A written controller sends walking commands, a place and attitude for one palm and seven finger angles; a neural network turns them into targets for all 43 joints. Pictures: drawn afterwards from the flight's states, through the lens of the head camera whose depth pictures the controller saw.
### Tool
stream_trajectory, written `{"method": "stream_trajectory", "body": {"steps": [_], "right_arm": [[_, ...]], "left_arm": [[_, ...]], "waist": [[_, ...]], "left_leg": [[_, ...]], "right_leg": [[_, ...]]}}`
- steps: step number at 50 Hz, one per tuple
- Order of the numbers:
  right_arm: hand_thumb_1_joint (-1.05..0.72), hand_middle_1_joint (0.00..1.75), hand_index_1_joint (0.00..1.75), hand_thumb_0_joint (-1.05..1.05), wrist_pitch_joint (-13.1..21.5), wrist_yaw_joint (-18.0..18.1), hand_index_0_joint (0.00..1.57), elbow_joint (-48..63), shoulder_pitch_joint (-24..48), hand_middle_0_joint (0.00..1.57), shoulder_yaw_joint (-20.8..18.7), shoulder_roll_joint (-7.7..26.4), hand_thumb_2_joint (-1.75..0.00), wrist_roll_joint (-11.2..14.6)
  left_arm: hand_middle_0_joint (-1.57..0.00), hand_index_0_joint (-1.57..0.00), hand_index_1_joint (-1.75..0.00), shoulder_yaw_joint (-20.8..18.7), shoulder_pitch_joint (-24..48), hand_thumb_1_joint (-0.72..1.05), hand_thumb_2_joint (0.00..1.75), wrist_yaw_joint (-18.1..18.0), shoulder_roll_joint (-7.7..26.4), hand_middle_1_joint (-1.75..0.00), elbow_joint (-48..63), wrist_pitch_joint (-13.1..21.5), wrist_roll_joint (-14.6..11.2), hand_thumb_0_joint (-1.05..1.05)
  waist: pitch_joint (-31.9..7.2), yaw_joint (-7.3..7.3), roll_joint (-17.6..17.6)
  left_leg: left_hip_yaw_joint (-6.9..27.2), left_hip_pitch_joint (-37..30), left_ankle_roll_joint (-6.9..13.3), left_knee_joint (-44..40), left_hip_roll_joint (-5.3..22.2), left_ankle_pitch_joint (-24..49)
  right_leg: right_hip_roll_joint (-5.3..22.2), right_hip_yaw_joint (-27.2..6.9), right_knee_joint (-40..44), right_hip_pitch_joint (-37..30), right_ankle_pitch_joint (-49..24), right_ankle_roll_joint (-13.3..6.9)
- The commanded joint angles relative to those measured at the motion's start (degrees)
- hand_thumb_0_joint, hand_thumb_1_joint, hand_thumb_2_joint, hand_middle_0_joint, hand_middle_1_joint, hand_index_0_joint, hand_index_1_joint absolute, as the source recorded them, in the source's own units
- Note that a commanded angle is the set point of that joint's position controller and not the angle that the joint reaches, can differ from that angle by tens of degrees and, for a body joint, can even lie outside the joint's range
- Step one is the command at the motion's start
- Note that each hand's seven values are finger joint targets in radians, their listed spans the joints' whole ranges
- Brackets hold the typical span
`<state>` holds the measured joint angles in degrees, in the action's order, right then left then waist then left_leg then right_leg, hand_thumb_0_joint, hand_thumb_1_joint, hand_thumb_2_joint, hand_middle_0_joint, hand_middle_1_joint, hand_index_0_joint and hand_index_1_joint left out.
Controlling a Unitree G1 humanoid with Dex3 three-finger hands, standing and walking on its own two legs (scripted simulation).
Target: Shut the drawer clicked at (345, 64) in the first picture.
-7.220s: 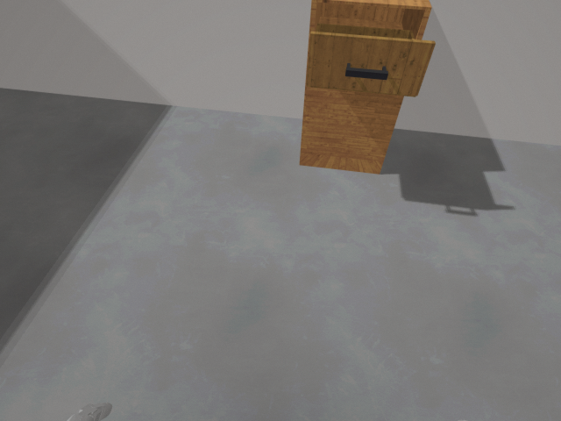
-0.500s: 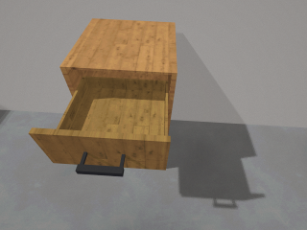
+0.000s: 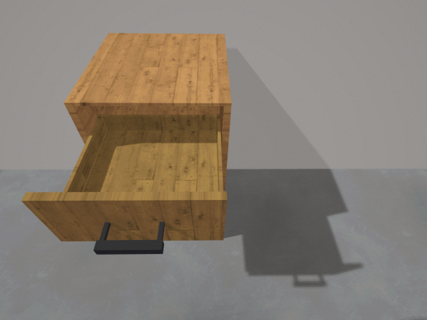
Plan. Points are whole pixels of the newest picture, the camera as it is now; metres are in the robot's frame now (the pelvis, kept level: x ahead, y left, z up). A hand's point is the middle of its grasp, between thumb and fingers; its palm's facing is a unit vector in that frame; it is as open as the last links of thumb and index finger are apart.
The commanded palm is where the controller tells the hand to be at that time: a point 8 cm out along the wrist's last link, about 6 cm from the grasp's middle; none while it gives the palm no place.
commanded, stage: come to a stop and stand still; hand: left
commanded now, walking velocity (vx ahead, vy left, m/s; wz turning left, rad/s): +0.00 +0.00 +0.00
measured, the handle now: (131, 237) +0.29 +0.19 -0.04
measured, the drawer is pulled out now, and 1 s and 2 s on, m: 0.30 0.30 0.30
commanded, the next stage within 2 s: look again from close up in 0.62 s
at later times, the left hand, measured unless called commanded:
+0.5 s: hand out of the picture +0.07 +0.20 -0.16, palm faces +0.00 -0.98 -0.22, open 7.3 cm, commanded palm none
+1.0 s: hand out of the picture +0.03 +0.19 -0.16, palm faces +0.03 -0.98 -0.19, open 7.3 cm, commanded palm none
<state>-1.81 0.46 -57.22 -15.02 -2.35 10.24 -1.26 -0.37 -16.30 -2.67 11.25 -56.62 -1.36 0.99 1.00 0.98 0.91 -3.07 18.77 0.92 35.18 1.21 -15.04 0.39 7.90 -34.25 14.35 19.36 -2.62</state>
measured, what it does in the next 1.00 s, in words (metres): stands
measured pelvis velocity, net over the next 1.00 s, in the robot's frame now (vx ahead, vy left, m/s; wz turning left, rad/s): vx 0.04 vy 0.03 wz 0.00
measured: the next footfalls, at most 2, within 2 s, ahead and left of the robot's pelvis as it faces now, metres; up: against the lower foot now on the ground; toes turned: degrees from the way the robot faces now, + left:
none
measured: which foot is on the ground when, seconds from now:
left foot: down 0.00-1.00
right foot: down 0.00-1.00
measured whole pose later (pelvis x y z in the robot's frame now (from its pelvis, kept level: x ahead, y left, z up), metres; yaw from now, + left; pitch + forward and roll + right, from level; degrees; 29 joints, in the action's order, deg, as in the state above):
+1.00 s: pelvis +0.04 +0.03 +0.01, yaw +0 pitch -1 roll +0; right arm 0.6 1.3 -65.6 -14.2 0.1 8.9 -0.2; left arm 0.8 -17.4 -2.8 7.9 -62.4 0.1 0.4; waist 2.9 -0.3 -0.2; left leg -4.2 10.4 3.2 25.0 -2.1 -13.9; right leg 2.9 6.9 -25.4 6.8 17.5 0.3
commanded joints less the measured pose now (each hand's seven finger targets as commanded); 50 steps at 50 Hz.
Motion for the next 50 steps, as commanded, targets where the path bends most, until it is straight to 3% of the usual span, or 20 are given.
{"method": "stream_trajectory", "body": {"steps": [1,5,9,12,19,32,44,50], "right_arm": [[-0.90,0.30,0.30,0.00,1.6,0.0,0.20,2.9,-0.3,0.20,0.5,4.9,-0.90,-0.1],[-0.90,0.30,0.30,0.00,2.5,0.2,0.20,1.3,-2.0,0.20,1.0,5.4,-0.90,0.1],[-0.90,0.30,0.30,0.00,2.8,0.3,0.20,-0.5,-3.4,0.20,1.3,5.4,-0.90,0.3],[-0.90,0.30,0.30,0.00,2.6,0.5,0.20,-1.5,-3.5,0.20,1.2,4.9,-0.90,0.5],[-0.90,0.30,0.30,0.00,2.5,0.6,0.20,-3.4,-2.7,0.20,1.3,4.6,-0.90,0.6],[-0.90,0.30,0.30,0.00,2.8,0.9,0.20,-5.1,-1.5,0.20,1.5,5.0,-0.90,0.9],[-0.90,0.30,0.30,0.00,3.1,0.9,0.20,-6.8,-2.5,0.20,1.6,4.5,-0.90,1.0],[-0.90,0.30,0.30,0.00,3.0,0.9,0.20,-7.7,-3.3,0.20,1.7,3.9,-0.90,1.0]], "left_arm": [[-0.20,-0.20,-0.30,-1.1,-0.1,0.90,0.90,-0.1,6.0,-0.30,4.6,1.5,-0.1,0.00],[-0.20,-0.20,-0.30,-0.7,-1.3,0.90,0.90,-0.1,5.3,-0.30,3.8,2.2,-0.4,0.00],[-0.20,-0.20,-0.30,-0.5,-0.6,0.90,0.90,-0.3,5.1,-0.30,3.8,2.4,-0.5,0.00],[-0.20,-0.20,-0.30,-0.6,-0.5,0.90,0.90,-0.5,4.6,-0.30,3.3,2.3,-0.6,0.00],[-0.20,-0.20,-0.30,-0.4,-0.8,0.90,0.90,-0.4,4.1,-0.30,1.8,2.2,-0.4,0.00],[-0.20,-0.20,-0.30,0.0,-3.6,0.90,0.90,-0.4,3.4,-0.30,-1.9,2.5,-0.3,0.00],[-0.20,-0.20,-0.30,0.2,-5.2,0.90,0.90,-0.4,2.9,-0.30,-4.0,2.4,-0.4,0.00],[-0.20,-0.20,-0.30,0.1,-5.5,0.90,0.90,-0.4,2.3,-0.30,-4.3,2.3,-0.3,0.00]], "waist": [[5.5,-1.44,5.0],[-0.6,-1.99,-0.3],[-3.6,-1.64,-0.2],[-2.2,-1.19,-1.7],[0.6,-0.96,-0.6],[0.6,-0.65,-0.9],[1.6,-1.02,0.0],[2.8,-1.22,-1.2]], "left_leg": [[9.3,2.8,2.0,-11.4,4.8,-3.5],[8.4,-1.6,2.3,-10.1,4.9,8.3],[7.2,-5.9,2.3,-8.8,4.9,17.7],[6.8,-6.5,2.2,-8.7,4.8,16.2],[7.1,-8.2,2.5,-10.7,5.1,15.0],[7.2,-11.9,2.8,-12.5,5.2,16.5],[7.7,-11.6,2.9,-14.2,5.2,16.1],[7.8,-10.1,2.8,-14.7,5.1,12.9]], "right_leg": [[5.6,-7.7,9.5,4.0,3.5,-0.1],[6.4,-7.4,8.6,-2.5,-7.2,0.2],[6.9,-7.0,7.3,-4.9,-15.1,0.3],[7.3,-7.0,8.5,-4.4,-14.4,0.5],[7.0,-7.1,9.9,-2.9,-12.8,0.8],[7.5,-7.2,12.1,-2.9,-13.5,1.1],[7.7,-6.5,12.9,-3.5,-12.3,1.1],[7.7,-6.4,13.5,-3.2,-10.4,1.0]]}}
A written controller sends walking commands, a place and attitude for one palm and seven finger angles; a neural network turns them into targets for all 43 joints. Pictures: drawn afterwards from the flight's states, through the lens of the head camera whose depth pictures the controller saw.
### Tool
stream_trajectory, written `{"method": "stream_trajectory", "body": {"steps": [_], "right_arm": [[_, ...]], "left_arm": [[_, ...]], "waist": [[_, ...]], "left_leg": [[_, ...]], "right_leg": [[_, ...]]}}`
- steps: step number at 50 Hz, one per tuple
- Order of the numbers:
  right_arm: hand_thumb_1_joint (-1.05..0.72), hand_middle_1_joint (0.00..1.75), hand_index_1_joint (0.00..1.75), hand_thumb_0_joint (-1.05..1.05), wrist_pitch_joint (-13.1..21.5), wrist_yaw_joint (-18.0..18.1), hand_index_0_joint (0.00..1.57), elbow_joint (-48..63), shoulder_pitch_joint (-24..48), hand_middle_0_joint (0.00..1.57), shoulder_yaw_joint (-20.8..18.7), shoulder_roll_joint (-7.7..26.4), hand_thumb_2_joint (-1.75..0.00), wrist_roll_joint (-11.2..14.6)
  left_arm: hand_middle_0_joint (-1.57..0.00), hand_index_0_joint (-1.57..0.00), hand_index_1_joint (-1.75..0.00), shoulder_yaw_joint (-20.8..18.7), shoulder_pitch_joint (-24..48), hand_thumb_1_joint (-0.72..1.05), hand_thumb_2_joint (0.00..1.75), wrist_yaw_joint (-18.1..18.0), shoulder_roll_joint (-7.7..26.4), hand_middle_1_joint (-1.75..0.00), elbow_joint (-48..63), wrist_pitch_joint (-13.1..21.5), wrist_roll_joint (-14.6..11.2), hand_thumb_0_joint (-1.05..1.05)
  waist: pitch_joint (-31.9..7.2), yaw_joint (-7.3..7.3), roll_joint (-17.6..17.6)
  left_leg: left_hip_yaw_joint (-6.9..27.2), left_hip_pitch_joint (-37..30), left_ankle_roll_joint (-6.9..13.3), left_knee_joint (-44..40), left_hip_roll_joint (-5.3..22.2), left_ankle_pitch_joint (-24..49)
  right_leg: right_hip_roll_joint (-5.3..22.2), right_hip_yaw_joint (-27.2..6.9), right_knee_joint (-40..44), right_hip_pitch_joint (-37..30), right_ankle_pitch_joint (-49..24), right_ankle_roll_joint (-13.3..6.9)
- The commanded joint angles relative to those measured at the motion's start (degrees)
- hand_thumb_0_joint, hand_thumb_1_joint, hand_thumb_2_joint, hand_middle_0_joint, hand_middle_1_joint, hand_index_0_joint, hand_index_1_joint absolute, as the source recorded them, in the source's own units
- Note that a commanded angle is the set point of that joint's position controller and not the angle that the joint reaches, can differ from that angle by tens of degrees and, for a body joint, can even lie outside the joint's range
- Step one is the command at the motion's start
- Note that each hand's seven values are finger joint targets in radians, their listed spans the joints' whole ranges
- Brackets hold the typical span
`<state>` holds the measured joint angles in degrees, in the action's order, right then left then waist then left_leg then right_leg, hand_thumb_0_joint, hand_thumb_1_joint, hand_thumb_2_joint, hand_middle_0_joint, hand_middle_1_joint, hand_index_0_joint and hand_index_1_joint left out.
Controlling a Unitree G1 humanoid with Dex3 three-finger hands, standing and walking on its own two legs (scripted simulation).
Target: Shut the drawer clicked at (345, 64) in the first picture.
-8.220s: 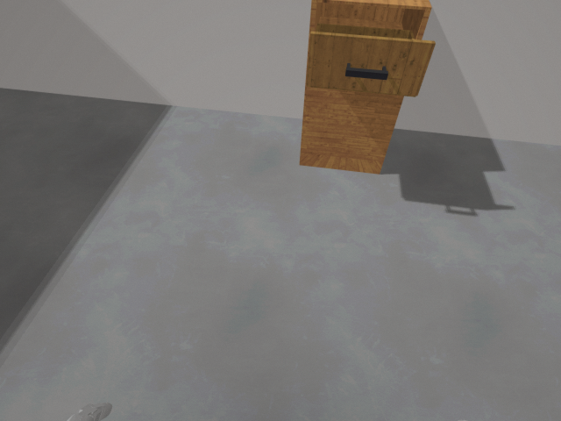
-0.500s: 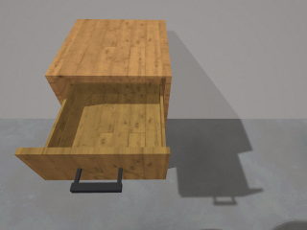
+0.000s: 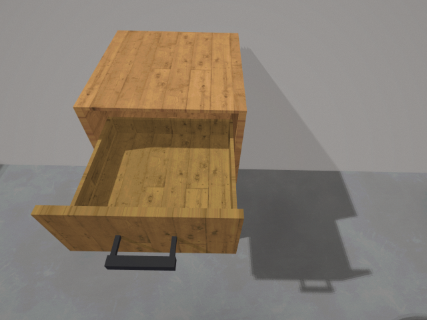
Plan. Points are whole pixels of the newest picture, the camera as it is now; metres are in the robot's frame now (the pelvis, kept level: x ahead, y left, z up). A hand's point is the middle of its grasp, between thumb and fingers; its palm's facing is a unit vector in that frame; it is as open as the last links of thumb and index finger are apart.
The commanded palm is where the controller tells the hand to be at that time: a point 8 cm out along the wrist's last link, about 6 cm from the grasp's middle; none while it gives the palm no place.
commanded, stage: look again from close up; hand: left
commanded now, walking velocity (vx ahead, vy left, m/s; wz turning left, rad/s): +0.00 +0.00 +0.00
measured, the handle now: (143, 252) +0.25 +0.16 -0.05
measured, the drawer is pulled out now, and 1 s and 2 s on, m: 0.30 0.30 0.30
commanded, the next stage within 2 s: raise the hand and make a fist in 0.22 s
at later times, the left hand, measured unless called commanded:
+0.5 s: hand (121, 313) +0.14 +0.18 -0.05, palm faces +0.21 -0.96 -0.19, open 7.0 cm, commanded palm +0.08 +0.20 -0.06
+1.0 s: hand out of the picture +0.11 +0.14 -0.02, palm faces +0.09 -1.00 -0.03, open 4.7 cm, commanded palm +0.07 +0.20 -0.02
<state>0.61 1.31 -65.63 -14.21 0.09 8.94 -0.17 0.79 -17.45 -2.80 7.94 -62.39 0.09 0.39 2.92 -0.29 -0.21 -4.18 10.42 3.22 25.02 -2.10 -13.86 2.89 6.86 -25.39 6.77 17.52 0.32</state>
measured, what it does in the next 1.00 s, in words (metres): lowers itself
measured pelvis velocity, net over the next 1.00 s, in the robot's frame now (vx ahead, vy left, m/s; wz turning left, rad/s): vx -0.06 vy -0.04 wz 0.02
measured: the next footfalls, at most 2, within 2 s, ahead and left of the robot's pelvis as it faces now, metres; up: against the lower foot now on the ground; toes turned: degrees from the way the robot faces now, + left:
none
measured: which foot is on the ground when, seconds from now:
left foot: down 0.00-1.00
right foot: down 0.00-1.00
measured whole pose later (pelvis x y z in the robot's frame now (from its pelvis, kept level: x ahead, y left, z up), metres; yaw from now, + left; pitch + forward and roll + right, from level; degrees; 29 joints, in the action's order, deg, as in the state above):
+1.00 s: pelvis -0.06 -0.04 -0.08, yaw +1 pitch +10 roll -2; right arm 11.1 3.4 -30.0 -10.3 1.8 8.2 2.2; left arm -6.6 -33.1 12.5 10.9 7.0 20.9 -14.9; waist -6.6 -1.9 2.0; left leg 0.6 47.3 -0.4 62.5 2.8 -25.3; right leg 0.1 10.1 -61.1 41.5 30.0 -4.5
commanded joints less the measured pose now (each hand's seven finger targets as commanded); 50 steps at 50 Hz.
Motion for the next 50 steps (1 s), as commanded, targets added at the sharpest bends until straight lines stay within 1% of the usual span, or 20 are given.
{"method": "stream_trajectory", "body": {"steps": [1,15,16,17,18,19,20,21,22,23,24,25,26,28,30,34,37,41,44,50], "right_arm": [[-0.90,0.30,0.30,0.00,0.6,0.1,0.20,0.6,-4.3,0.20,-0.7,5.1,-0.90,-0.1],[-0.90,0.30,0.30,0.00,0.7,0.3,0.20,-0.7,-6.9,0.20,-0.8,3.5,-0.90,-0.1],[-0.90,0.30,0.30,0.00,1.4,0.0,0.20,4.7,-1.8,0.20,-0.3,5.4,-0.90,0.0],[-0.90,0.30,0.30,0.00,10.0,1.8,0.20,25.3,-2.6,0.20,-2.7,16.6,-0.90,2.4],[-0.90,0.30,0.30,0.00,15.8,3.3,0.20,21.8,1.0,0.20,-0.5,11.5,-0.90,1.5],[-0.90,0.30,0.30,0.00,17.7,2.7,0.20,21.0,0.7,0.20,-1.5,9.4,-0.90,1.9],[-0.90,0.30,0.30,0.00,18.1,2.2,0.20,19.3,-0.7,0.20,-1.4,9.7,-0.90,2.3],[-0.90,0.30,0.30,0.00,18.6,1.8,0.20,22.2,0.6,0.20,-2.8,11.4,-0.90,2.2],[-0.90,0.30,0.30,0.00,18.9,1.4,0.20,24.3,0.7,0.20,-3.7,13.1,-0.90,1.1],[-0.90,0.30,0.30,0.00,18.7,1.1,0.20,26.5,1.4,0.20,-4.2,13.1,-0.90,0.4],[-0.90,0.30,0.30,0.00,18.8,0.4,0.20,29.1,2.9,0.20,-4.8,12.9,-0.90,0.6],[-0.90,0.30,0.30,0.00,18.6,-0.1,0.20,31.3,4.8,0.20,-4.7,12.2,-0.90,0.3],[-0.90,0.30,0.30,0.00,18.3,-0.4,0.20,32.9,6.4,0.20,-5.2,12.0,-0.90,0.3],[-0.90,0.30,0.30,0.00,19.2,-0.8,0.20,37.8,7.3,0.20,-5.4,11.8,-0.90,0.1],[-0.90,0.30,0.30,0.00,19.3,-1.4,0.20,39.5,6.5,0.20,-5.4,11.0,-0.90,0.0],[-0.90,0.30,0.30,0.00,18.4,-1.2,0.20,41.0,6.1,0.20,-5.0,10.7,-0.90,0.3],[-0.90,0.30,0.30,0.00,17.6,-0.4,0.20,41.6,6.9,0.20,-4.8,10.7,-0.90,0.8],[-0.90,0.30,0.30,0.00,15.6,1.1,0.20,45.0,7.8,0.20,-4.4,10.6,-0.90,2.6],[-0.90,0.30,0.30,0.00,13.6,3.0,0.20,45.3,7.7,0.20,-3.7,9.6,-0.90,3.2],[-0.90,0.30,0.30,0.00,14.1,3.2,0.20,44.0,7.1,0.20,-2.9,8.3,-0.90,2.4]], "left_arm": [[-0.20,-0.20,-0.30,-1.1,-4.4,0.90,0.90,-0.3,5.5,-0.30,1.4,0.9,0.3,0.00],[-0.20,-0.20,-0.30,-1.4,-4.5,0.90,0.90,-0.3,4.6,-0.30,1.2,0.7,0.2,0.00],[-0.20,-0.20,-0.30,-0.8,-6.1,0.90,0.90,-1.9,5.7,-0.30,-0.4,2.3,1.2,0.00],[-0.22,-0.22,-0.32,-6.2,32.3,0.90,0.90,-1.5,16.8,-0.32,88.0,13.6,-9.8,0.00],[-0.24,-0.24,-0.34,-6.1,8.4,0.90,0.90,-4.3,15.1,-0.34,75.6,11.3,-5.5,0.00],[-0.26,-0.26,-0.37,0.4,-8.4,0.90,0.90,-6.7,3.3,-0.37,65.5,3.5,-6.9,0.00],[-0.28,-0.28,-0.39,5.8,-8.7,0.90,0.90,-5.7,-4.1,-0.39,63.2,2.0,-7.8,0.00],[-0.30,-0.30,-0.41,4.6,-4.6,0.90,0.90,-4.7,-2.4,-0.41,66.0,4.2,-8.3,0.00],[-0.32,-0.32,-0.43,1.3,-5.6,0.90,0.90,-3.6,1.0,-0.43,66.3,7.1,-7.7,0.00],[-0.34,-0.34,-0.45,0.1,-11.5,0.90,0.90,-2.0,0.1,-0.45,63.3,10.0,-7.8,0.00],[-0.36,-0.36,-0.47,-0.2,-19.7,0.90,0.90,0.3,-1.1,-0.47,61.4,13.4,-8.5,0.00],[-0.38,-0.38,-0.50,1.0,-23.6,0.90,0.90,2.8,-3.6,-0.50,59.6,17.2,-9.5,0.00],[-0.40,-0.40,-0.52,-1.7,-25.4,0.90,0.90,5.0,-2.3,-0.52,58.2,21.0,-10.6,0.00],[-0.44,-0.44,-0.56,-2.0,-20.3,0.90,0.90,7.5,-0.4,-0.56,72.0,28.6,-12.0,0.00],[-0.48,-0.48,-0.60,-4.0,-20.6,0.90,0.90,7.5,3.1,-0.60,80.2,33.0,-11.7,0.00],[-0.56,-0.56,-0.69,-4.1,-15.2,0.90,0.90,7.7,5.3,-0.69,86.0,38.4,-11.1,0.00],[-0.62,-0.62,-0.75,-5.0,-13.2,0.90,0.90,11.8,7.5,-0.75,81.6,41.2,-10.1,0.00],[-0.70,-0.70,-0.84,-8.8,-18.6,0.90,0.90,16.9,8.0,-0.84,78.3,32.4,-14.5,0.00],[-0.76,-0.76,-0.91,-12.7,-16.4,0.90,0.90,16.4,10.0,-0.91,79.5,25.6,-16.6,0.00],[-0.88,-0.88,-1.04,-11.5,-17.8,0.90,0.90,15.0,8.4,-1.04,83.5,25.6,-16.1,0.00]], "waist": [[1.0,0.11,0.2],[2.2,-0.02,0.7],[3.3,-0.95,-6.0],[-27.3,5.75,8.2],[-29.6,-0.18,16.0],[-19.7,1.61,13.7],[-9.6,2.33,6.3],[-3.1,3.43,1.2],[-3.8,4.03,-2.1],[-4.7,3.20,-8.2],[-6.7,0.74,-8.3],[-6.6,-0.17,-11.8],[-7.4,-1.39,-14.2],[-16.3,-2.77,-4.1],[-19.8,-2.83,8.4],[-15.5,0.91,6.0],[-12.6,2.92,3.8],[-15.8,0.51,1.8],[-17.1,-0.22,0.6],[-18.3,-0.04,0.3]], "left_leg": [[8.9,-1.8,0.5,-4.6,8.3,11.9],[9.3,0.0,0.5,-5.7,8.5,8.9],[7.8,5.5,-1.2,5.5,8.6,19.2],[5.8,-14.7,-1.5,0.6,2.9,23.5],[6.2,-19.8,-2.8,-0.8,6.1,31.5],[8.2,-12.0,-5.1,-2.7,5.9,31.0],[8.0,-5.1,-4.2,-2.0,5.5,25.2],[8.8,0.4,-3.2,0.7,5.2,16.4],[8.4,4.4,-2.4,4.6,3.8,9.8],[8.2,8.6,-2.2,7.6,3.3,7.4],[7.0,11.0,-2.6,9.8,2.9,6.6],[6.3,14.8,-2.8,12.7,2.6,5.1],[5.5,19.8,-3.1,15.5,2.4,2.5],[4.3,20.9,-2.7,19.3,2.1,1.1],[3.9,19.4,-2.9,21.9,2.2,2.4],[5.0,25.8,-2.0,26.6,3.0,-3.1],[5.3,33.1,-1.7,31.6,2.9,-7.2],[4.6,34.1,-1.5,31.4,2.0,-9.2],[4.7,33.3,-1.4,31.1,2.0,-8.5],[6.1,30.3,-1.3,29.1,2.8,-2.7]], "right_leg": [[5.3,-5.3,4.5,4.4,-8.8,-2.0],[4.8,-5.0,4.5,5.0,-6.8,-2.1],[5.6,-7.6,4.2,4.8,-24.0,-1.5],[-0.2,-3.6,-1.3,3.7,-24.1,-2.0],[-2.1,-2.9,-6.2,6.2,-11.0,-2.9],[-2.2,-1.1,-9.7,11.8,-1.3,-1.7],[-1.9,-1.0,-9.2,15.0,0.3,-1.2],[-2.1,0.0,-6.9,17.7,0.2,-1.1],[-2.5,0.4,-5.4,19.4,-1.8,-1.3],[-2.9,1.2,-6.5,20.5,-2.5,-1.4],[-3.1,1.1,-8.3,20.5,-1.5,-1.7],[-3.3,1.2,-11.4,23.3,-1.0,-1.7],[-3.2,0.5,-14.3,25.7,0.4,-1.7],[-2.7,-2.1,-19.1,26.0,1.9,-2.2],[-2.8,-3.3,-21.8,28.5,1.7,-3.1],[-3.2,-4.9,-24.0,35.8,5.6,-3.2],[-2.4,-8.1,-24.3,39.1,9.6,-3.0],[-1.8,-10.5,-20.9,33.2,12.4,-2.0],[-1.7,-11.6,-18.5,29.4,13.5,-1.3],[-1.6,-8.9,-20.1,27.2,3.1,-0.6]]}}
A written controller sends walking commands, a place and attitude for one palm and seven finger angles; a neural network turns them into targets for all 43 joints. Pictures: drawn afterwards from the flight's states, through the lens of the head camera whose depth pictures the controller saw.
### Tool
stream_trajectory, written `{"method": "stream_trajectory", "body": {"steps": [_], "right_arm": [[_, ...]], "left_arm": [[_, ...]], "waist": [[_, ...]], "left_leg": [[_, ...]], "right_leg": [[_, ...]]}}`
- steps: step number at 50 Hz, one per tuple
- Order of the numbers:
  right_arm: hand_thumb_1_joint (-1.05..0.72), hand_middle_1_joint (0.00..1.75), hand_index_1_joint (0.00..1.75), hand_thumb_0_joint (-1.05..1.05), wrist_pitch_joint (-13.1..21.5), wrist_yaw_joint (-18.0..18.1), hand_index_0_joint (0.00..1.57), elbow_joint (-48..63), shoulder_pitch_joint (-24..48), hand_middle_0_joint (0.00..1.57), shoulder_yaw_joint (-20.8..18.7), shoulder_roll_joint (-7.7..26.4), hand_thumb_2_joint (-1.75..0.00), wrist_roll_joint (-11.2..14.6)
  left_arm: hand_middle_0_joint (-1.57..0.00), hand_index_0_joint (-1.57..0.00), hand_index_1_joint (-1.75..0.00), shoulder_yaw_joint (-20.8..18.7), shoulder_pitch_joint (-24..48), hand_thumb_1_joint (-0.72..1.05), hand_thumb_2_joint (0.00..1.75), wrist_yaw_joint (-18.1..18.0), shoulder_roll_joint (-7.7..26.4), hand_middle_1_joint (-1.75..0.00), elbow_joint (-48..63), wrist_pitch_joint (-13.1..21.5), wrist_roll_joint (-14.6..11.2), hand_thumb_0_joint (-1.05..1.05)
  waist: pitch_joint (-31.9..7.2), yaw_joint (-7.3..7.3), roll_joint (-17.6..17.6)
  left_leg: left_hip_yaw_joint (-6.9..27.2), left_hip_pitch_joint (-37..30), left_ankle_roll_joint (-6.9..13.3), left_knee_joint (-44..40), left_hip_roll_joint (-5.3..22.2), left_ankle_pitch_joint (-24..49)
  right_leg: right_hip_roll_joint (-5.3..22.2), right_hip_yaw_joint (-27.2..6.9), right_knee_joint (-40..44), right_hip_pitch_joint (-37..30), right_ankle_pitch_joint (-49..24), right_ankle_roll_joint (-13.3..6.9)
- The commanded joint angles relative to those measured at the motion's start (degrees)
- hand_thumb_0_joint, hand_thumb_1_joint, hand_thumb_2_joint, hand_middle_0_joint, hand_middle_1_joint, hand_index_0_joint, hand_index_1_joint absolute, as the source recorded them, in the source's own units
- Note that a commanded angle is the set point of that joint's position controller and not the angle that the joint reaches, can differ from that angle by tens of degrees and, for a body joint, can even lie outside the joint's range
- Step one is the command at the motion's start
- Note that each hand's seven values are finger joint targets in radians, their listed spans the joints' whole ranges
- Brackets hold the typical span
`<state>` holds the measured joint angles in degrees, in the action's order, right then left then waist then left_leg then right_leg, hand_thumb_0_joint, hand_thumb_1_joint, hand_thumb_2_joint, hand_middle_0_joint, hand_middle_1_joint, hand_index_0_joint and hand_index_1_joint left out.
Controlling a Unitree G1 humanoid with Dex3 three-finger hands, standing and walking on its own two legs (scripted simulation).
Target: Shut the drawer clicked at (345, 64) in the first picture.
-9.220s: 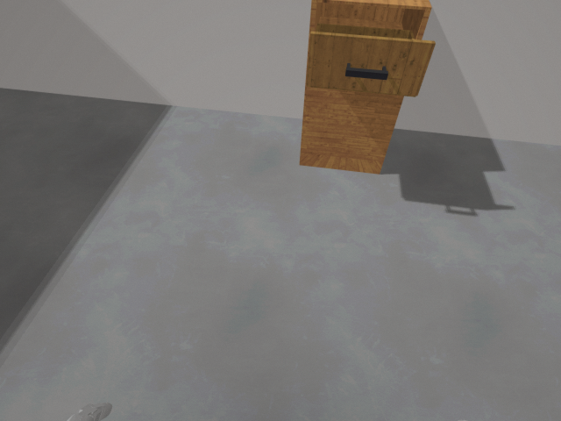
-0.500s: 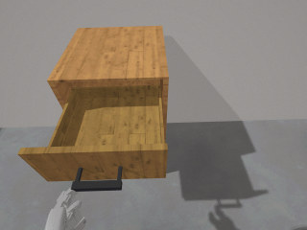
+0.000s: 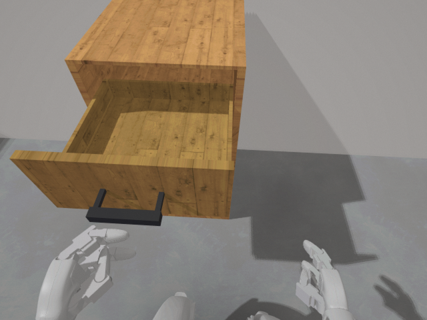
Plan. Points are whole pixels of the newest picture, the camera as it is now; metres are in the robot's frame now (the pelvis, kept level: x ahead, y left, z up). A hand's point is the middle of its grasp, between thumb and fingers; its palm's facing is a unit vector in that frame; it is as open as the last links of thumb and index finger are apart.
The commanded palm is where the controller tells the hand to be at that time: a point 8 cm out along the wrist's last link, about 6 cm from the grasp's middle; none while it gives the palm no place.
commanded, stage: raise the hand and make a fist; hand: left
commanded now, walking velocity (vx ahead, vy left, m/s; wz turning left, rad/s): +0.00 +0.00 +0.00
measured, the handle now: (128, 206) +0.31 +0.20 +0.03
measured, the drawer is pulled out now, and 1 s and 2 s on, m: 0.30 0.30 0.30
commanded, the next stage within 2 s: bring the fist close to the handle in 1.22 s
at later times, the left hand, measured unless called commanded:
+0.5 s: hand (98, 285) +0.16 +0.18 +0.10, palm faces +0.04 -1.00 -0.02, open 3.1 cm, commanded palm +0.10 +0.23 +0.11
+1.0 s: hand (95, 295) +0.14 +0.16 +0.13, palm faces +0.04 -1.00 +0.00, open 3.3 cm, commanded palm +0.09 +0.21 +0.13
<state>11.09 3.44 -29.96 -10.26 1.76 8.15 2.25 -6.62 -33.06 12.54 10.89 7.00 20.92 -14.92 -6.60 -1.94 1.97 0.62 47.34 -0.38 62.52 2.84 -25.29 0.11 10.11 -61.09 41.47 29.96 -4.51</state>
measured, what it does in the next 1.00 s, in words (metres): stands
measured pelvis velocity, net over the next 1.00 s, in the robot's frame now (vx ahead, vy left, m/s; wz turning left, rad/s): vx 0.01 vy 0.03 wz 0.00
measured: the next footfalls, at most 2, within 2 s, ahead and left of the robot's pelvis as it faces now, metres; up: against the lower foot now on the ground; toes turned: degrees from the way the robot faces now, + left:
none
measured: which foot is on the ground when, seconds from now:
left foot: down 0.00-1.00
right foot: down 0.00-1.00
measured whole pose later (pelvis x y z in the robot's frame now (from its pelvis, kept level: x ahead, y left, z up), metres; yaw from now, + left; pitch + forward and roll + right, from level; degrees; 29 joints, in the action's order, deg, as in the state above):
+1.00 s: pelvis +0.01 +0.03 +0.02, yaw +0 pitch +7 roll -2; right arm 11.2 1.0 -24.4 -14.0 0.5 11.4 3.1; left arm 3.6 -52.7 6.2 8.6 30.8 17.1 -9.7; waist -7.1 -1.8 3.2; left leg -1.4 39.5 2.4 57.4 1.2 -24.8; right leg 1.4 8.1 -55.1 33.6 28.2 -1.6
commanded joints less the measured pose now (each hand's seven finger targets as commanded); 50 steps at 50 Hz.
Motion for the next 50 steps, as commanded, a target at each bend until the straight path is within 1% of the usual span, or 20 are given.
{"method": "stream_trajectory", "body": {"steps": [1,3,4,5,9,14,16,19,20,26,28,29,31,34,38,39,41,44,49,50], "right_arm": [[-0.90,0.30,0.30,0.00,4.2,0.8,0.20,8.1,3.5,0.20,-4.6,9.2,-0.90,0.0],[-0.90,0.30,0.30,0.00,4.9,0.6,0.20,7.5,3.4,0.20,-4.8,9.3,-0.90,0.0],[-0.90,0.30,0.30,0.00,5.0,0.6,0.20,7.1,4.4,0.20,-5.0,9.4,-0.90,0.2],[-0.90,0.30,0.30,0.00,5.2,0.4,0.20,7.5,3.9,0.20,-4.9,9.4,-0.90,0.2],[-0.90,0.30,0.30,0.00,5.4,0.3,0.20,7.3,4.3,0.20,-5.7,9.3,-0.90,0.5],[-0.90,0.30,0.30,0.00,5.5,0.1,0.20,7.8,3.7,0.20,-6.0,9.6,-0.90,0.4],[-0.90,0.30,0.30,0.00,5.6,-0.1,0.20,8.5,3.2,0.20,-6.0,9.6,-0.90,0.5],[-0.90,0.30,0.30,0.00,5.4,-0.3,0.20,9.3,3.3,0.20,-6.1,10.0,-0.90,0.7],[-0.90,0.30,0.30,0.00,5.4,-0.5,0.20,10.1,3.2,0.20,-5.7,10.0,-0.90,0.7],[-0.90,0.30,0.30,0.00,4.5,-1.0,0.20,12.4,3.2,0.20,-5.0,9.8,-0.90,0.8],[-0.90,0.30,0.30,0.00,4.0,-1.3,0.20,13.0,3.3,0.20,-4.8,9.4,-0.90,0.7],[-0.90,0.30,0.30,0.00,3.8,-1.3,0.20,13.0,3.4,0.20,-4.9,9.5,-0.90,0.8],[-0.90,0.30,0.30,0.00,3.6,-1.6,0.20,13.5,3.5,0.20,-4.5,9.0,-0.90,0.8],[-0.90,0.30,0.30,0.00,3.4,-1.7,0.20,13.8,3.8,0.20,-4.3,9.1,-0.90,0.9],[-0.90,0.30,0.30,0.00,4.1,-2.2,0.20,15.0,3.6,0.20,-3.8,9.1,-0.90,0.9],[-0.90,0.30,0.30,0.00,4.2,-2.1,0.20,14.7,3.5,0.20,-4.0,9.1,-0.90,1.0],[-0.90,0.30,0.30,0.00,4.2,-2.3,0.20,15.2,3.3,0.20,-4.0,9.0,-0.90,1.0],[-0.90,0.30,0.30,0.00,4.0,-2.2,0.20,15.4,3.5,0.20,-3.9,9.3,-0.90,1.0],[-0.90,0.30,0.30,0.00,3.4,-2.0,0.20,16.0,2.7,0.20,-4.1,9.2,-0.90,1.0],[-0.90,0.30,0.30,0.00,3.3,-2.0,0.20,16.3,2.4,0.20,-4.0,9.1,-0.90,1.0]], "left_arm": [[-0.90,-0.90,-1.06,-2.6,-2.9,0.90,0.90,0.1,4.4,-1.06,14.0,5.2,-0.7,0.00],[-0.94,-0.94,-1.10,-3.0,-5.4,0.90,0.90,0.7,4.6,-1.10,12.9,5.5,-1.0,0.00],[-0.96,-0.96,-1.12,-4.1,-7.8,0.90,0.90,0.6,5.2,-1.12,11.0,5.3,-0.9,0.00],[-0.98,-0.98,-1.14,-2.9,-8.3,0.90,0.90,0.8,4.1,-1.14,12.5,5.6,-1.1,0.00],[-1.06,-1.06,-1.23,-4.6,-11.7,0.90,0.90,-0.8,5.6,-1.23,15.3,6.4,-0.9,0.00],[-1.16,-1.16,-1.34,-2.8,-12.7,0.90,0.90,-2.9,5.0,-1.34,19.5,8.6,-0.1,0.00],[-1.20,-1.20,-1.38,-0.9,-14.0,0.90,0.90,-2.8,3.4,-1.38,20.9,9.0,-0.1,0.00],[-1.26,-1.26,-1.45,-0.8,-15.8,0.90,0.90,-2.8,4.3,-1.45,21.6,8.1,0.6,0.00],[-1.28,-1.28,-1.47,1.5,-15.8,0.90,0.90,-2.7,2.7,-1.47,23.0,7.6,0.9,0.00],[-1.40,-1.40,-1.60,3.4,-17.5,0.90,0.90,-4.3,2.0,-1.60,26.6,3.9,2.2,0.00],[-1.40,-1.40,-1.60,4.2,-19.1,0.90,0.90,-4.7,1.4,-1.60,28.1,2.9,2.5,0.00],[-1.40,-1.40,-1.60,2.8,-19.2,0.90,0.90,-5.1,2.9,-1.60,28.9,2.5,2.8,0.00],[-1.40,-1.40,-1.60,4.5,-20.6,0.90,0.90,-5.1,1.4,-1.60,30.0,1.8,3.0,0.00],[-1.40,-1.40,-1.60,4.5,-21.5,0.90,0.90,-5.0,2.1,-1.60,31.7,1.3,3.1,0.00],[-1.40,-1.40,-1.60,7.6,-22.9,0.90,0.90,-4.6,0.6,-1.60,35.4,1.0,3.3,0.00],[-1.40,-1.40,-1.60,6.3,-22.8,0.90,0.90,-5.0,1.7,-1.60,35.3,0.8,3.4,0.00],[-1.40,-1.40,-1.60,7.1,-25.1,0.90,0.90,-5.2,0.9,-1.60,36.6,0.6,3.8,0.00],[-1.40,-1.40,-1.60,8.3,-23.0,0.90,0.90,-5.7,0.5,-1.60,35.5,0.1,4.6,0.00],[-1.40,-1.40,-1.60,7.3,-23.4,0.90,0.90,-7.0,1.7,-1.60,36.1,0.0,5.2,0.00],[-1.40,-1.40,-1.60,8.1,-23.8,0.90,0.90,-7.2,0.7,-1.60,36.5,0.1,5.2,0.00]], "waist": [[-8.1,1.79,-0.8],[-7.3,1.84,-3.1],[-6.3,1.20,-4.4],[-6.6,1.32,-4.2],[-6.5,0.27,-3.4],[-5.3,0.85,-2.4],[-5.8,1.05,-0.9],[-5.8,0.86,-1.1],[-5.3,1.30,0.7],[-4.5,0.91,-0.6],[-4.4,0.84,-0.8],[-5.5,0.25,0.0],[-4.4,0.47,0.0],[-3.5,0.36,0.0],[-2.9,0.80,-0.3],[-3.0,0.74,-1.6],[-3.2,0.36,-0.4],[0.0,1.15,-1.7],[-2.2,0.33,-0.5],[-2.8,0.50,-0.1]], "left_leg": [[1.3,-7.0,2.3,-8.8,-2.2,8.7],[1.6,-6.8,2.2,-9.0,-2.3,8.7],[1.6,-6.5,2.2,-9.3,-2.3,8.6],[1.4,-6.7,2.2,-9.8,-2.5,8.4],[1.0,-7.6,2.2,-10.6,-2.6,8.4],[0.7,-8.6,2.4,-11.4,-2.6,7.4],[0.7,-9.8,2.5,-11.8,-2.6,7.6],[0.8,-10.7,2.6,-12.4,-2.3,8.2],[0.8,-11.5,2.6,-13.0,-2.4,8.3],[1.5,-13.0,2.6,-15.3,-2.1,7.0],[1.5,-13.7,2.7,-15.5,-2.0,8.2],[1.4,-14.3,2.7,-15.6,-2.0,9.2],[1.4,-14.6,2.6,-16.0,-2.0,9.6],[1.6,-14.5,2.7,-16.2,-2.0,8.8],[1.8,-14.5,2.9,-16.3,-2.0,7.8],[2.2,-14.4,2.8,-16.5,-1.9,7.6],[1.9,-14.7,2.8,-16.5,-1.9,8.0],[2.5,-13.0,2.8,-16.7,-1.9,4.2],[2.3,-12.5,2.7,-16.4,-2.0,3.4],[2.2,-13.0,2.7,-16.3,-2.0,3.8]], "right_leg": [[1.2,-11.8,15.6,-7.0,-9.3,4.1],[1.6,-12.0,16.2,-7.5,-10.3,4.6],[1.6,-12.1,16.7,-7.7,-9.9,4.6],[1.8,-11.9,16.7,-8.0,-9.1,4.5],[1.6,-11.6,17.0,-8.2,-7.3,4.1],[1.1,-10.6,16.9,-6.6,-5.2,3.6],[0.9,-10.0,16.5,-6.4,-6.1,3.4],[0.6,-9.2,16.4,-6.9,-7.8,3.3],[0.5,-8.5,16.1,-6.7,-8.4,3.2],[-0.3,-6.3,16.1,-7.1,-7.7,3.1],[-0.4,-5.7,15.9,-7.5,-9.6,3.1],[-0.5,-5.7,15.8,-8.4,-10.7,3.0],[-0.5,-5.2,15.7,-8.4,-11.1,3.0],[-0.6,-5.4,16.3,-8.5,-10.2,3.0],[-0.5,-5.0,16.4,-7.9,-8.8,3.2],[-0.6,-5.0,16.6,-8.1,-8.6,3.1],[-0.5,-5.0,16.4,-8.3,-8.7,3.1],[-0.6,-4.8,16.7,-6.1,-4.8,3.1],[-0.5,-5.4,16.1,-6.6,-3.4,2.9],[-0.6,-5.3,15.9,-6.5,-3.9,2.9]]}}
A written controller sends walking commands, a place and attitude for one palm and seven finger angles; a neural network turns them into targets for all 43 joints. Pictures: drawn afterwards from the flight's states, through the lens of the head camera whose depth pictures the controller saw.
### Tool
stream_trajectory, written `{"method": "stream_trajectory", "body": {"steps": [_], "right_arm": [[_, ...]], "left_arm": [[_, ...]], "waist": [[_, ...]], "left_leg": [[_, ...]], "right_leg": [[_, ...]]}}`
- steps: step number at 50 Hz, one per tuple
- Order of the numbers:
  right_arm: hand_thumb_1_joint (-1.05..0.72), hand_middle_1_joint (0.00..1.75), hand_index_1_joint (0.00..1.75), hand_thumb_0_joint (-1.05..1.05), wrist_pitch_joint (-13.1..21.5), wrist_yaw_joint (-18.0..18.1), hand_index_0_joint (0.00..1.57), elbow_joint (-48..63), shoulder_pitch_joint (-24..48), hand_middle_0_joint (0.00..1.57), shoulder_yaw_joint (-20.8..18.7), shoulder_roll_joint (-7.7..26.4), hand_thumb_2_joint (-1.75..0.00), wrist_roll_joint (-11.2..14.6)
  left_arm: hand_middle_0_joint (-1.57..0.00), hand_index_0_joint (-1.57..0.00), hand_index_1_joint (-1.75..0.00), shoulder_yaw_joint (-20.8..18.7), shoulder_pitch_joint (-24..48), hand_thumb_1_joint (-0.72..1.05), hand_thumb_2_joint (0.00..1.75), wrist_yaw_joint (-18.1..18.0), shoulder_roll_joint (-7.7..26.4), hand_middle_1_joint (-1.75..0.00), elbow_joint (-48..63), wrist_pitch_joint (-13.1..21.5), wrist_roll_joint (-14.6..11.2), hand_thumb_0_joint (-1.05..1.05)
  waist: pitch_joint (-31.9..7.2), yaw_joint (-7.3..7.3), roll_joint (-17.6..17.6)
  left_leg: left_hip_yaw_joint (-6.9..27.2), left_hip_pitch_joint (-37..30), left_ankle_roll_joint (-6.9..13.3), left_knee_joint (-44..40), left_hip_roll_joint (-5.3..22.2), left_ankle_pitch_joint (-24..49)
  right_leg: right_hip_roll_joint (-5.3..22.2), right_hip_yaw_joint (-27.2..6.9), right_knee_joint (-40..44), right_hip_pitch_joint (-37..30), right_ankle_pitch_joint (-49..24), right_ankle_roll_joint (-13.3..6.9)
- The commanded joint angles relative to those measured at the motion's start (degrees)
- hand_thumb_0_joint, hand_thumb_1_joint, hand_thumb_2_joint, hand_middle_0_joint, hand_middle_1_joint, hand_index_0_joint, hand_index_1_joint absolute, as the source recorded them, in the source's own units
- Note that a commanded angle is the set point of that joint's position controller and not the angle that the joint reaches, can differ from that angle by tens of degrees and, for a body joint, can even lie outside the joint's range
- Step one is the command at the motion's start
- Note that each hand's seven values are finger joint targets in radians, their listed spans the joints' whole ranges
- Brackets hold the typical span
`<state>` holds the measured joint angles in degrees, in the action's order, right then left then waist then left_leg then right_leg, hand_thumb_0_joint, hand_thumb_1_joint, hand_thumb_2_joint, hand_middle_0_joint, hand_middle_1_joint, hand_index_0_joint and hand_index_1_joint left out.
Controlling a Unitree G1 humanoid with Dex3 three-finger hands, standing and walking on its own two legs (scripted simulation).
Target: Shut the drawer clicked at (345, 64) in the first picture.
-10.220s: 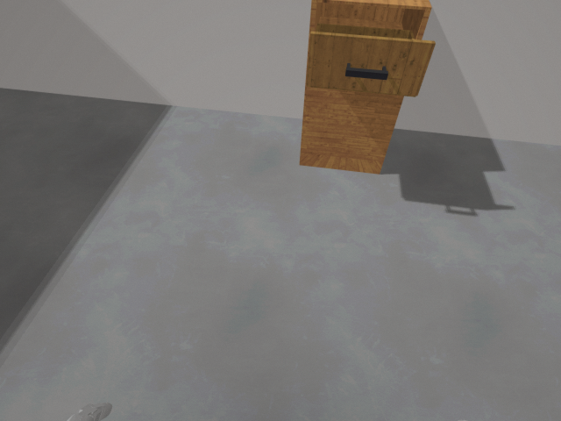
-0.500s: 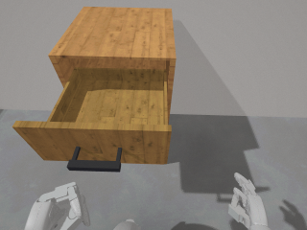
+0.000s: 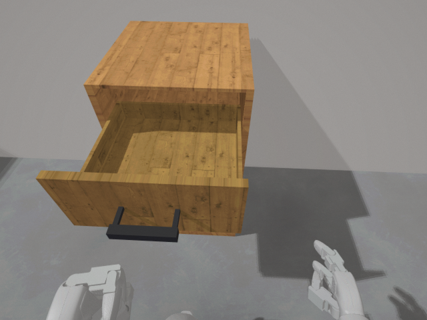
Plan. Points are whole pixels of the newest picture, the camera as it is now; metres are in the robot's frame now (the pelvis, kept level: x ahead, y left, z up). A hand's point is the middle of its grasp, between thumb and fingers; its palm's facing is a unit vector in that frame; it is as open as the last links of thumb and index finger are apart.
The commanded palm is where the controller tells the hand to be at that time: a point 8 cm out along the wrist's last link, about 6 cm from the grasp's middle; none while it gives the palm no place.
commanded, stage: raise the hand and make a fist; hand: left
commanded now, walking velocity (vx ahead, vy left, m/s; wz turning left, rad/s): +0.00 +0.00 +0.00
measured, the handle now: (145, 223) +0.30 +0.17 +0.01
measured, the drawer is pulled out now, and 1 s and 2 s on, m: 0.30 0.30 0.30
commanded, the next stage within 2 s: bring the fist close to the handle in 0.22 s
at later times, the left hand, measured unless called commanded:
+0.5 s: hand (132, 305) +0.13 +0.13 +0.09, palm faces +0.05 -1.00 -0.02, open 3.3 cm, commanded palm +0.09 +0.19 +0.09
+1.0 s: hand (146, 284) +0.17 +0.13 +0.04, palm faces +0.04 -1.00 -0.02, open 3.3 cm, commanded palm +0.14 +0.19 +0.04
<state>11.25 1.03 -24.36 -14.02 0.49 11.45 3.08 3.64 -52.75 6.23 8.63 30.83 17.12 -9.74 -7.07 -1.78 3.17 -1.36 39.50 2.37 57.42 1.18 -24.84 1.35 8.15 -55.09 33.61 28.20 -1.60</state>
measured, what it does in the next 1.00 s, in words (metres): stands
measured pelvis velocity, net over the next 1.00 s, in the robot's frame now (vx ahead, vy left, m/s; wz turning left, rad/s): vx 0.00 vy -0.01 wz -0.01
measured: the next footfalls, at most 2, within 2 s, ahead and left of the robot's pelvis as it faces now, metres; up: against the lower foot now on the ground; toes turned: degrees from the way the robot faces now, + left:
none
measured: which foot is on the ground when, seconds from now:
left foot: down 0.00-1.00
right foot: down 0.00-1.00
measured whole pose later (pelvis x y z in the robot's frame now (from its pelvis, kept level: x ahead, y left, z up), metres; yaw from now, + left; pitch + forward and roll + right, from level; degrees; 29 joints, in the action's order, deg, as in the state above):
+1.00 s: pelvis +0.00 -0.01 -0.02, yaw -1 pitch +13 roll -2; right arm 8.4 1.7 -27.0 -12.9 -0.7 11.9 1.6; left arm 0.4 -39.6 5.7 8.5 14.6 24.8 -10.3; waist -8.3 -0.1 2.1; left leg -0.9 50.1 1.1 64.8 2.3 -27.8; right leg 0.7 8.2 -63.2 44.6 31.7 -3.0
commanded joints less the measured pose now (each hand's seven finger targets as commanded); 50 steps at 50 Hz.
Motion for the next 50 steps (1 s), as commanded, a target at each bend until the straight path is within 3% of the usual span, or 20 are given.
{"method": "stream_trajectory", "body": {"steps": [1,6,9,14,16,19,22,28,32,34,37,42,44,45,50], "right_arm": [[-0.90,0.30,0.30,0.00,3.2,0.3,0.20,11.0,6.1,0.20,-2.7,5.8,-0.90,0.2],[-0.90,0.30,0.30,0.00,2.9,0.6,0.20,10.6,6.3,0.20,-2.9,5.6,-0.90,0.2],[-0.90,0.30,0.30,0.00,2.9,0.7,0.20,10.3,6.5,0.20,-2.8,5.8,-0.90,0.3],[-0.90,0.30,0.30,0.00,3.4,0.6,0.20,9.9,6.6,0.20,-3.0,5.8,-0.90,0.4],[-0.90,0.30,0.30,0.00,3.5,0.7,0.20,9.7,6.5,0.20,-3.1,5.5,-0.90,0.4],[-0.90,0.30,0.30,0.00,3.4,0.9,0.20,9.1,6.4,0.20,-3.1,6.2,-0.90,0.0],[-0.90,0.30,0.30,0.00,3.2,0.9,0.20,8.9,5.7,0.20,-3.3,6.2,-0.90,-0.3],[-0.90,0.30,0.30,0.00,2.7,1.2,0.20,8.7,5.5,0.20,-3.3,6.4,-0.90,-0.3],[-0.90,0.30,0.30,0.00,2.2,1.2,0.20,8.2,5.5,0.20,-3.5,6.3,-0.90,-0.5],[-0.90,0.30,0.30,0.00,1.8,1.2,0.20,7.9,5.8,0.20,-3.6,6.5,-0.90,-0.5],[-0.90,0.30,0.30,0.00,1.6,1.0,0.20,8.0,5.6,0.20,-3.6,6.3,-0.90,-0.7],[-0.90,0.30,0.30,0.00,0.6,1.1,0.20,7.7,5.9,0.20,-3.9,6.5,-0.90,-1.1],[-0.90,0.30,0.30,0.00,0.4,1.2,0.20,7.1,5.9,0.20,-3.8,6.7,-0.90,-1.4],[-0.90,0.30,0.30,0.00,0.4,1.1,0.20,7.2,5.6,0.20,-3.7,6.7,-0.90,-1.4],[-0.90,0.30,0.30,0.00,0.3,1.0,0.20,6.7,5.5,0.20,-3.8,7.0,-0.90,-1.5]], "left_arm": [[-1.40,-1.40,-1.60,-1.6,-4.2,0.90,0.90,-0.9,2.7,-1.60,13.3,3.9,0.1,0.00],[-1.40,-1.40,-1.60,-2.8,-3.7,0.90,0.90,-1.6,3.4,-1.60,12.2,3.8,-0.4,0.00],[-1.40,-1.40,-1.60,-3.6,-4.7,0.90,0.90,-1.4,4.1,-1.60,11.8,3.7,-0.5,0.00],[-1.40,-1.40,-1.60,-3.6,-5.3,0.90,0.90,-1.0,4.0,-1.60,12.0,4.2,-0.9,0.00],[-1.40,-1.40,-1.60,-4.0,-5.8,0.90,0.90,-0.7,3.9,-1.60,11.3,4.5,-1.2,0.00],[-1.40,-1.40,-1.60,-3.3,-2.3,0.90,0.90,-0.4,3.3,-1.60,8.7,5.5,-0.8,0.00],[-1.40,-1.40,-1.60,-4.0,-1.2,0.90,0.90,0.2,3.6,-1.60,6.9,6.7,-1.1,0.00],[-1.40,-1.40,-1.60,-4.7,3.7,0.90,0.90,0.9,3.8,-1.60,4.6,8.6,-1.6,0.00],[-1.40,-1.40,-1.60,-5.2,4.0,0.90,0.90,1.1,3.5,-1.60,1.4,8.5,-1.9,0.00],[-1.40,-1.40,-1.60,-5.6,4.6,0.90,0.90,1.0,4.1,-1.60,0.2,8.5,-1.4,0.00],[-1.40,-1.40,-1.60,-4.2,4.4,0.90,0.90,0.8,2.6,-1.60,-0.3,8.7,-1.5,0.00],[-1.40,-1.40,-1.60,-5.4,7.6,0.90,0.90,-0.3,3.4,-1.60,-2.7,10.2,-0.9,0.00],[-1.40,-1.40,-1.60,-6.5,9.7,0.90,0.90,-0.8,4.6,-1.60,-3.5,11.1,-0.6,0.00],[-1.40,-1.40,-1.60,-5.2,10.4,0.90,0.90,-0.7,3.0,-1.60,-3.7,11.6,-0.6,0.00],[-1.40,-1.40,-1.60,-5.3,11.6,0.90,0.90,-0.3,3.3,-1.60,-5.6,12.3,-0.8,0.00]], "waist": [[-2.8,0.25,-0.8],[-1.4,0.40,-3.0],[-1.8,0.17,-1.5],[-1.4,0.29,-2.5],[-1.2,0.40,-4.2],[1.2,1.35,-4.3],[-1.8,1.29,-3.9],[-4.0,1.62,-2.3],[-5.1,1.55,-3.7],[-5.6,1.27,-1.9],[-6.7,1.44,-2.8],[-6.1,1.78,-4.4],[-6.5,1.83,-3.5],[-7.2,2.27,-3.1],[-10.0,2.12,-2.2]], "left_leg": [[4.0,-5.1,0.0,-11.2,-0.4,3.6],[3.6,-3.9,0.0,-10.7,-0.4,3.3],[3.3,-4.2,0.1,-10.4,-0.5,4.8],[3.2,-4.3,0.2,-10.0,-0.6,5.8],[3.0,-3.8,0.2,-9.7,-0.7,5.4],[3.3,-2.8,0.2,-9.0,-0.9,4.3],[3.1,-2.2,0.1,-7.7,-1.1,5.0],[2.9,-1.6,0.1,-6.1,-1.1,5.7],[2.8,-0.6,0.0,-5.4,-1.2,7.2],[2.8,-0.6,-0.1,-5.2,-1.1,7.8],[2.9,-0.6,0.0,-4.7,-1.1,9.3],[2.8,2.4,-0.2,-3.1,-1.0,6.9],[2.9,3.5,-0.2,-2.3,-0.9,6.3],[2.8,3.3,-0.3,-1.9,-0.9,6.1],[3.0,3.9,-0.4,-0.7,-0.8,7.5]], "right_leg": [[-1.7,-3.2,9.6,1.1,-2.5,0.0],[-1.6,-4.2,10.7,0.7,-1.8,0.1],[-1.5,-4.5,10.8,-0.1,-3.6,0.1],[-1.4,-4.7,11.1,-0.2,-4.7,0.2],[-1.3,-5.3,11.5,-0.2,-4.0,0.4],[-1.4,-5.3,11.5,2.1,-2.7,0.4],[-1.3,-5.9,10.4,2.1,-3.6,0.4],[-1.4,-6.4,9.2,3.1,-4.6,0.3],[-1.3,-6.4,8.3,2.4,-7.3,0.4],[-1.4,-6.3,7.6,2.8,-7.9,0.2],[-1.4,-5.7,6.5,2.9,-10.5,0.4],[-1.6,-6.2,5.3,5.3,-7.4,0.4],[-1.6,-6.6,4.7,6.2,-6.2,0.2],[-1.6,-6.5,4.3,6.9,-6.0,0.2],[-1.6,-6.1,2.3,7.3,-8.2,0.0]]}}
